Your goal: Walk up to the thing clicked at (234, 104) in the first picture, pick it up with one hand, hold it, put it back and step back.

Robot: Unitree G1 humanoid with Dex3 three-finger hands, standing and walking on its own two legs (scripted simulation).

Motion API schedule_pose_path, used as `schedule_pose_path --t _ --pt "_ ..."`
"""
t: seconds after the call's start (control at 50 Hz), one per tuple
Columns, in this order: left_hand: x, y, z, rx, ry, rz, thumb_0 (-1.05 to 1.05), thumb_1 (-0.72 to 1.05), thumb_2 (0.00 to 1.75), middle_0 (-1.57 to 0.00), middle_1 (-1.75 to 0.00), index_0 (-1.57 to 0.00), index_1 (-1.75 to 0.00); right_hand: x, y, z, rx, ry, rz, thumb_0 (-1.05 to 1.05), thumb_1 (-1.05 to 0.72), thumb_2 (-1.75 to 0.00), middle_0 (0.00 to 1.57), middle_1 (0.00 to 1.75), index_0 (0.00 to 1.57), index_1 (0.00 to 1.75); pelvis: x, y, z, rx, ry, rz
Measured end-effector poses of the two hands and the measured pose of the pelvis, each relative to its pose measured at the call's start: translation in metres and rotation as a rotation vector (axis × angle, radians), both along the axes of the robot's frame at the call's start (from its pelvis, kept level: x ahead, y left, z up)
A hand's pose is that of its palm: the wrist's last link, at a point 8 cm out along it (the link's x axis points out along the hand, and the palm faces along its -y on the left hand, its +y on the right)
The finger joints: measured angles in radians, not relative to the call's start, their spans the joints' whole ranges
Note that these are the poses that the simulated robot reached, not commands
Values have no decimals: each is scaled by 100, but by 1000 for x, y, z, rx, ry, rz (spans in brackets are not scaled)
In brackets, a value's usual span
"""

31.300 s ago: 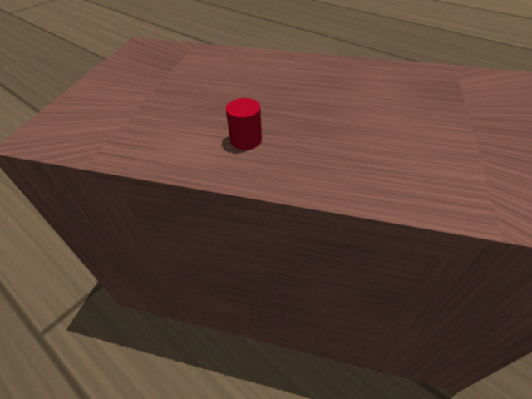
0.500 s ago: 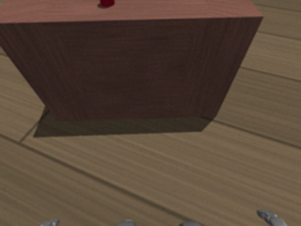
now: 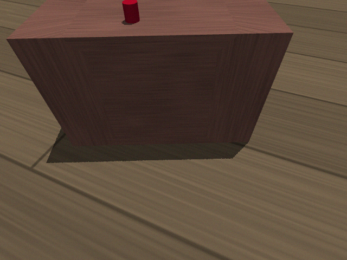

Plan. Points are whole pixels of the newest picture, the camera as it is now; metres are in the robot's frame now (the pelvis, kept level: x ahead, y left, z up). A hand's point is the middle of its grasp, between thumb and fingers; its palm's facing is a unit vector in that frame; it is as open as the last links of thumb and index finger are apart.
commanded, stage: step back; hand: left
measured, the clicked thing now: (131, 11) +1.17 +0.23 +0.08
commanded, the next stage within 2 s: stand in 0.68 s
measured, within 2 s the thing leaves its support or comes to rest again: neither
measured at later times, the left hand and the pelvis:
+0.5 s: hand out of the picture +0.11 +0.27 -0.15, palm faces +0.02 -0.94 -0.34, open 7.4 cm; pelvis +0.04 +0.01 +0.00, yaw +0 degrees
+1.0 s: hand out of the picture +0.13 +0.26 -0.14, palm faces -0.03 -0.94 -0.33, open 7.4 cm; pelvis +0.05 +0.01 +0.02, yaw +0 degrees
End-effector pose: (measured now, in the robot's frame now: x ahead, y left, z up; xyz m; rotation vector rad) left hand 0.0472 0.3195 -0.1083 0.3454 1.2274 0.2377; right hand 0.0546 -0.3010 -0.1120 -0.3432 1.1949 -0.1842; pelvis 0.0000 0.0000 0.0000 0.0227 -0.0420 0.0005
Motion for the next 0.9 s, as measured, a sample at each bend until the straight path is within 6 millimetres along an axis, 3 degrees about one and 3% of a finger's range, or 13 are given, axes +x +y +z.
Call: schedule_pose_path --t 0.12,0.24,0.44,0.68,0.78,0.9 --pt "29 -13 3 10 -70 -29 1 90 90 -21 -30 -21 -30 6 -15 -7 3 -4 -24 1 -90 -89 20 30 20 30 7 -11 -4 -32 -11 1" --pt "39 -22 8 -2 -115 -8 1 90 90 -21 -30 -21 -30 30 -18 -5 -12 6 3 1 -91 -89 20 30 20 30 19 -10 0 -24 -9 15" --pt "52 -5 -9 -36 -49 17 1 90 90 -21 -30 -21 -30 64 7 -2 -20 -14 23 1 -91 -89 20 30 20 30 35 9 -4 -19 -8 10" --pt "68 -6 -2 -43 -25 10 1 90 90 -21 -30 -21 -30 109 29 7 28 -65 32 1 -91 -89 20 30 20 30 47 11 8 -30 9 -3" --pt "73 -9 3 -46 -23 -6 1 90 90 -21 -30 -21 -30 114 28 11 39 -88 21 1 -91 -89 20 30 20 30 49 12 12 -28 4 -2" --pt "78 -12 5 -53 -30 -22 1 90 90 -21 -30 -21 -30 102 22 14 32 -72 -1 1 -91 -89 20 30 20 30 48 12 15 -26 0 -3"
